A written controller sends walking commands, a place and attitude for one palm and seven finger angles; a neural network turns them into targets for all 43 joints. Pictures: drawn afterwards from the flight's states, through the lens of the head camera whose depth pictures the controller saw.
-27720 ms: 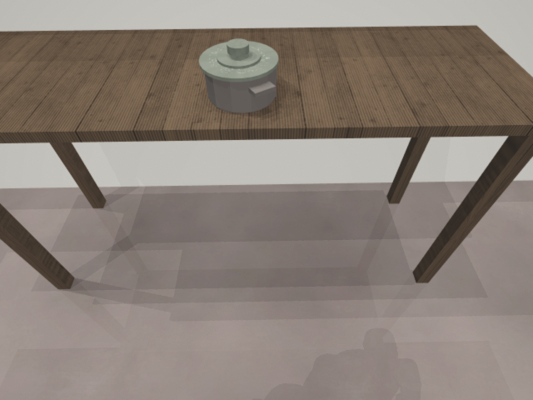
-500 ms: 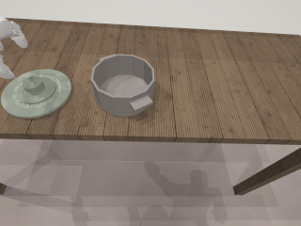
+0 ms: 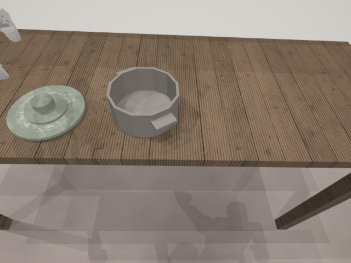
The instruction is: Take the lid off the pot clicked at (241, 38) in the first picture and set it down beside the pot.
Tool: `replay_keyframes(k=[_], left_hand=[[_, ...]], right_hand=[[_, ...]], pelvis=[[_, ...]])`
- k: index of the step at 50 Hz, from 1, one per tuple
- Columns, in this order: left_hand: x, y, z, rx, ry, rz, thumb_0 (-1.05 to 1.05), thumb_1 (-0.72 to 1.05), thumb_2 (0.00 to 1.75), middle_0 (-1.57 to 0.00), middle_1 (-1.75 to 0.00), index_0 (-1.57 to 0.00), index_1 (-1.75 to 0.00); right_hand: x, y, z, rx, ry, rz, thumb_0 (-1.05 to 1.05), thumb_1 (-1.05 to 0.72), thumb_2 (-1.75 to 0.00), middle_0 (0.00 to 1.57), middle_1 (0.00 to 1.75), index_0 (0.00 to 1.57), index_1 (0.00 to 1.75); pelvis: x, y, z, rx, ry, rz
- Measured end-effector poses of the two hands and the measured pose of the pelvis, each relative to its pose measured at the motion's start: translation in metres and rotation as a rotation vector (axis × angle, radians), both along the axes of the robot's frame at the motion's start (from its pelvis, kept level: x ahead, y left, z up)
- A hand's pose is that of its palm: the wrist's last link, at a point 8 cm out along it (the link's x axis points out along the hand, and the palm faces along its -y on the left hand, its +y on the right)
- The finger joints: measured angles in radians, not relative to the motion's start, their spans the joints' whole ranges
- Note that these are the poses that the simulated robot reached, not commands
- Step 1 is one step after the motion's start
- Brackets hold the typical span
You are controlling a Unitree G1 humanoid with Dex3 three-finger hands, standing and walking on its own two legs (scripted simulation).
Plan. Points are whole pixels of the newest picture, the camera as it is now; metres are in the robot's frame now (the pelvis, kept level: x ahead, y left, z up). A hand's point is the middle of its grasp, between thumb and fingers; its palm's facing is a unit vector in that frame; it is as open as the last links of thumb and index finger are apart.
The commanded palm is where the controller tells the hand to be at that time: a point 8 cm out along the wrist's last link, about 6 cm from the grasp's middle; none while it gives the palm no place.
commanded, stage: draw the hand back to the body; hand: left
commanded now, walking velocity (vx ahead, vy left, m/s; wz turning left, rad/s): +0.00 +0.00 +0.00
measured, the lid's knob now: (42, 102) +0.47 +0.32 +0.09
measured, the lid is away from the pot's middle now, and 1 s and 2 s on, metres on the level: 0.24 0.24 0.24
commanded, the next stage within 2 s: none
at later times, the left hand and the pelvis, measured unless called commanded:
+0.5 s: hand (0, 68) +0.42 +0.31 +0.22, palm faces -0.19 -0.06 -0.98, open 11.1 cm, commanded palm +0.38 +0.31 +0.29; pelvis +0.00 -0.01 +0.00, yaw +0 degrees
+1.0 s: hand (29, 50) +0.38 +0.22 +0.29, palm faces +0.51 -0.83 -0.23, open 10.2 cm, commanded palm +0.32 +0.26 +0.28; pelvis +0.03 -0.08 +0.01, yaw -2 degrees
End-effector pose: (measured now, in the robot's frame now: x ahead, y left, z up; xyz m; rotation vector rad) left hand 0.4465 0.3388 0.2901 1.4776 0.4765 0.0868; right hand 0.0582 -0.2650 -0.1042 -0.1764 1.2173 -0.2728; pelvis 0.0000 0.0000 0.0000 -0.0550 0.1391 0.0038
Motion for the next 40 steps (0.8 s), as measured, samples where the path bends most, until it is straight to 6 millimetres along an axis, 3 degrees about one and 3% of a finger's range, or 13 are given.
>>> replay_keyframes(k=[14,27,30,33,36,40], left_hand=[[-0.006,-0.019,-0.003,0.033,-0.019,-0.055,0.00,-0.10,0.84,-0.45,-0.68,-0.46,-0.68],[-0.045,-0.031,-0.008,0.038,-0.063,-0.099,0.00,-0.10,0.84,-0.45,-0.68,-0.46,-0.68],[-0.058,-0.036,-0.003,-0.395,-0.382,-0.185,0.00,-0.11,0.84,-0.45,-0.68,-0.46,-0.68],[-0.070,-0.046,-0.008,-0.703,-0.650,-0.202,0.00,-0.11,0.84,-0.45,-0.68,-0.46,-0.68],[-0.078,-0.055,-0.013,-0.887,-0.832,-0.183,-0.01,-0.10,0.84,-0.45,-0.68,-0.46,-0.68],[-0.085,-0.065,-0.008,-0.989,-1.003,-0.167,-0.01,-0.07,0.84,-0.44,-0.67,-0.45,-0.67]], right_hand=[[0.006,-0.007,0.003,0.000,-0.029,0.009,0.01,-0.91,-0.90,0.20,0.30,0.20,0.30],[0.053,-0.003,0.008,0.047,-0.148,0.085,0.01,-0.91,-0.90,0.20,0.30,0.20,0.30],[0.066,0.001,0.013,0.048,-0.216,0.131,0.01,-0.91,-0.90,0.20,0.30,0.20,0.30],[0.075,0.005,0.020,0.049,-0.264,0.167,0.01,-0.91,-0.90,0.20,0.30,0.20,0.30],[0.083,0.002,0.029,0.037,-0.310,0.185,0.01,-0.91,-0.90,0.20,0.30,0.20,0.30],[0.091,-0.012,0.037,0.015,-0.366,0.192,0.01,-0.91,-0.90,0.20,0.30,0.20,0.30]], pelvis=[[-0.001,-0.007,0.002,0.006,-0.014,0.006],[-0.003,-0.016,0.004,0.015,-0.055,0.011],[-0.004,-0.020,0.006,0.020,-0.094,0.008],[-0.001,-0.028,0.009,0.027,-0.125,-0.004],[0.004,-0.038,0.010,0.031,-0.148,-0.015],[0.009,-0.050,0.012,0.035,-0.166,-0.022]])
